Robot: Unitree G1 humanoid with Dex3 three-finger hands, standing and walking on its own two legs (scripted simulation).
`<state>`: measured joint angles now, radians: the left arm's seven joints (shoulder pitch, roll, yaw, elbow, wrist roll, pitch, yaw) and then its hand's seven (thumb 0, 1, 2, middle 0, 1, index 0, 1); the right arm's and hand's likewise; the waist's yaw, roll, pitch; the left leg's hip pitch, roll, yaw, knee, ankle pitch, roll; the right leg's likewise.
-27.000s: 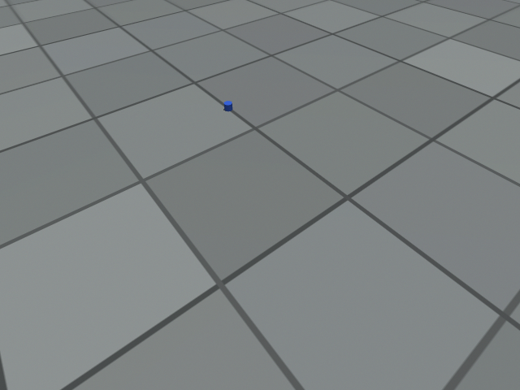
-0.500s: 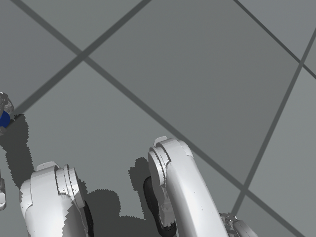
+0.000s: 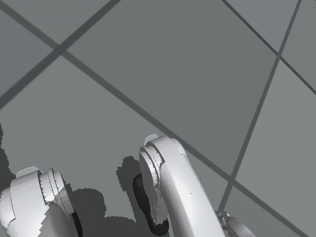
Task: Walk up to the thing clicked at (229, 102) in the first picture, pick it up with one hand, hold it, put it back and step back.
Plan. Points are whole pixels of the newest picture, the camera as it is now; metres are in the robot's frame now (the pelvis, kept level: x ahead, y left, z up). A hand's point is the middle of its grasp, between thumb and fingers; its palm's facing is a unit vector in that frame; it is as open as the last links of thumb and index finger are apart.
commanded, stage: rest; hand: left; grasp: from above
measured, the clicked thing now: out of the picture +0.45 +0.34 -0.24
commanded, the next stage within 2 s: open in 1.08 s
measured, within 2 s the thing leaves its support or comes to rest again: rests again in 0.70 s
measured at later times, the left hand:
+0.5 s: hand out of the picture +0.43 +0.33 -0.23, palm faces -0.43 -0.16 -0.89, open 6.9 cm
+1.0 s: hand out of the picture +0.43 +0.32 -0.24, palm faces -0.42 -0.15 -0.89, open 6.8 cm
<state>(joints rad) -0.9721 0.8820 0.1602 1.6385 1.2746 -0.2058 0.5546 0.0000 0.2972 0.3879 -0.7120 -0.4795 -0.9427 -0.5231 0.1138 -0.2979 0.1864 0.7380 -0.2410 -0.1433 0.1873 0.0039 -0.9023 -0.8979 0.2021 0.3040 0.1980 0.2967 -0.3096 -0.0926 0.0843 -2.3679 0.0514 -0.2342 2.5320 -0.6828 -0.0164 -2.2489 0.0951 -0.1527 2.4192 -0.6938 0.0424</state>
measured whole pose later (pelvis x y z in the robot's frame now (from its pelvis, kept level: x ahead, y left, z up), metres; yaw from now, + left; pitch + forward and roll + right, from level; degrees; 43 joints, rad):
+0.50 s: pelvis +0.00 +0.00 +0.00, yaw -1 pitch +27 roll -12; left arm -1.00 0.94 0.14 1.71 1.26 -0.20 0.60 0.00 0.32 0.29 -0.77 -0.41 -1.00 -0.44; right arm 0.09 -0.31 0.24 0.71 -0.26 -0.21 0.23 0.00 -0.91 -0.90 0.20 0.30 0.20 0.30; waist -0.34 -0.12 0.12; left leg -2.36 0.05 -0.26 2.55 -0.69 -0.01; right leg -2.23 0.10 -0.17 2.41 -0.69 0.05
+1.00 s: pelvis +0.00 +0.00 +0.00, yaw -2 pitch +25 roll -13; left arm -1.01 0.98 0.13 1.75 1.26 -0.21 0.64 -0.01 0.33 0.24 -0.82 -0.34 -1.05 -0.38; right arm 0.08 -0.33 0.29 0.69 -0.27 -0.25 0.25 0.00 -0.91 -0.90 0.20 0.30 0.20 0.30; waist -0.35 -0.15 0.16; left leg -2.35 0.06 -0.28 2.57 -0.70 -0.01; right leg -2.21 0.11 -0.19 2.41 -0.68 0.06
